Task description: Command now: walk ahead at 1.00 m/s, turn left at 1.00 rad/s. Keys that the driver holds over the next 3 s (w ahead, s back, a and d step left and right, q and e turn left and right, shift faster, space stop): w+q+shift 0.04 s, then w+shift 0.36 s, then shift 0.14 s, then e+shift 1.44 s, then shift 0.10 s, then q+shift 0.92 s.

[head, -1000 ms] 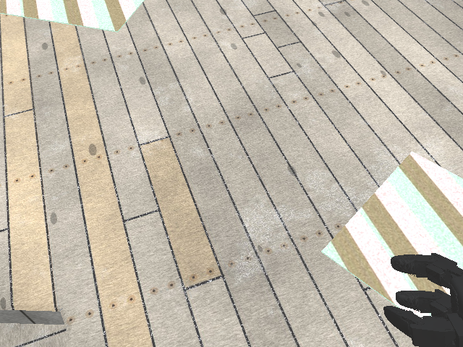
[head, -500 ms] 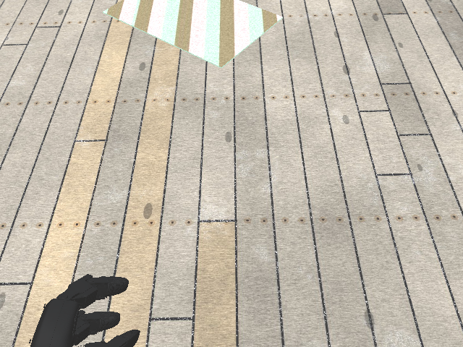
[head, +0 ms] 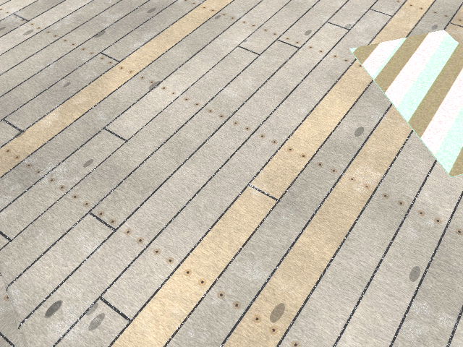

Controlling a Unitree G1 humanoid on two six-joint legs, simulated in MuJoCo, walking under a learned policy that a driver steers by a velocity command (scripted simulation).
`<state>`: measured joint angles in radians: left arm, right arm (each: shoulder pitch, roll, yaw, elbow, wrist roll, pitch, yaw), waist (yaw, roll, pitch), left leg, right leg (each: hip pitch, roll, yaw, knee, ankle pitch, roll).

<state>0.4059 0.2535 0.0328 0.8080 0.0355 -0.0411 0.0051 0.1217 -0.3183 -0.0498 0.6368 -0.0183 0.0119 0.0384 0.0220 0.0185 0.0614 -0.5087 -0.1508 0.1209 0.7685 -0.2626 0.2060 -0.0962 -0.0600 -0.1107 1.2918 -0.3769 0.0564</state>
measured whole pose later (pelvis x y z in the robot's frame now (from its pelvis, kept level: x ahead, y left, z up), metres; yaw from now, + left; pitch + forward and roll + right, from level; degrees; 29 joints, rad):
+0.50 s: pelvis +0.46 -0.04 +0.03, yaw +13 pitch +1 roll -2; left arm 0.25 0.29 0.04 0.74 0.04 -0.08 -0.01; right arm 0.29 -0.32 -0.04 0.81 -0.02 -0.07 0.00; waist 0.00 0.03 0.05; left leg -0.36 -0.08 -0.08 1.32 -0.34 0.10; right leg -0.34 0.02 -0.08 0.54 -0.17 -0.03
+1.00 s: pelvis +0.68 +0.01 +0.04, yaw -4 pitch +0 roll +0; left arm 0.20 0.32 0.09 0.71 0.01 0.08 -0.01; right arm 0.17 -0.23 -0.01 0.72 -0.03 -0.03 -0.04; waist 0.01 -0.03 0.08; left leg -0.36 0.06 0.15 0.46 -0.11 0.03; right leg -0.54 -0.01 -0.03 1.10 -0.42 0.04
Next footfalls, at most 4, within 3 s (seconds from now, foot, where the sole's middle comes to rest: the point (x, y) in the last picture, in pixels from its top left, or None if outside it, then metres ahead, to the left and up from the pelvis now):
0.36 right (299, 308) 0.56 -0.13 -0.73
0.74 left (215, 231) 0.81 0.12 -0.73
1.16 right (290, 257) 0.73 -0.12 -0.73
1.56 left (237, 231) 0.82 0.04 -0.73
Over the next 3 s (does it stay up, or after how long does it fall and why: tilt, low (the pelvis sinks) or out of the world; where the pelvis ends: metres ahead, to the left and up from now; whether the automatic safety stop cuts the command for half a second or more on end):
stays up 0.70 -0.05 0.04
